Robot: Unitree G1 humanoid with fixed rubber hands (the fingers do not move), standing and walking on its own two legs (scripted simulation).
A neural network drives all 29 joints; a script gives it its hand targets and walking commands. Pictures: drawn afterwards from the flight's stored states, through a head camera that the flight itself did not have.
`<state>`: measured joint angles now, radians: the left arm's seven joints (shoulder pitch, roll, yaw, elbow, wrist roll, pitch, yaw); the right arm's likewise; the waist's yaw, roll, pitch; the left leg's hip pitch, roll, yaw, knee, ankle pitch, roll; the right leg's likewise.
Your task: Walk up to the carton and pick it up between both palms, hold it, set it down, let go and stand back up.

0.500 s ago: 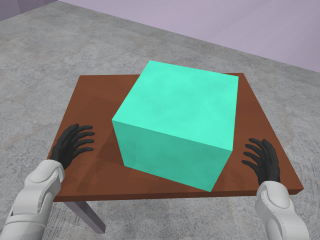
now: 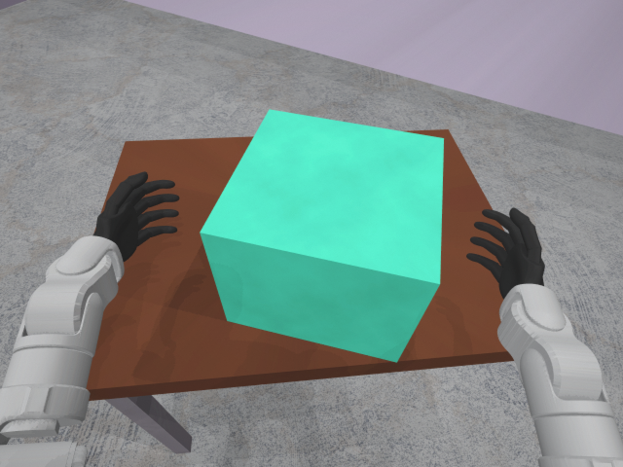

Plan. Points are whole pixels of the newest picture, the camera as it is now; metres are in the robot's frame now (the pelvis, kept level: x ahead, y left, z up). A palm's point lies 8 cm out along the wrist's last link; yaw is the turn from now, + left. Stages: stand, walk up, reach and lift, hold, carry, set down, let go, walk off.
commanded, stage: reach and lift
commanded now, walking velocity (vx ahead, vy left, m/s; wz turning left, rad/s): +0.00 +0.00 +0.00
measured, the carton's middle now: (331, 232) +0.45 -0.03 +0.00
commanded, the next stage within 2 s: none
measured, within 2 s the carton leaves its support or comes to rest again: neither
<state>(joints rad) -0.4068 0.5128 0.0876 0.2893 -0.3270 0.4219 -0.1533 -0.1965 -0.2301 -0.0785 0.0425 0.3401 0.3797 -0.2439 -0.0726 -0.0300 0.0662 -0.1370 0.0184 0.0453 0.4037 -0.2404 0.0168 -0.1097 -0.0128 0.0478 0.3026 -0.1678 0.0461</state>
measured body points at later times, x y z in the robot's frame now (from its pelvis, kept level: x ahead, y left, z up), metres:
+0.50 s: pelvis -0.02 +0.00 +0.00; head +0.00 +0.02 +0.45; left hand +0.43 +0.22 +0.16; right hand +0.35 -0.25 +0.14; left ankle -0.01 +0.10 -0.75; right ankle +0.00 -0.15 -0.75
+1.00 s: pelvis -0.02 -0.01 +0.00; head +0.00 +0.02 +0.44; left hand +0.47 +0.20 +0.19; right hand +0.39 -0.25 +0.18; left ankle -0.01 +0.10 -0.75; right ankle +0.00 -0.15 -0.75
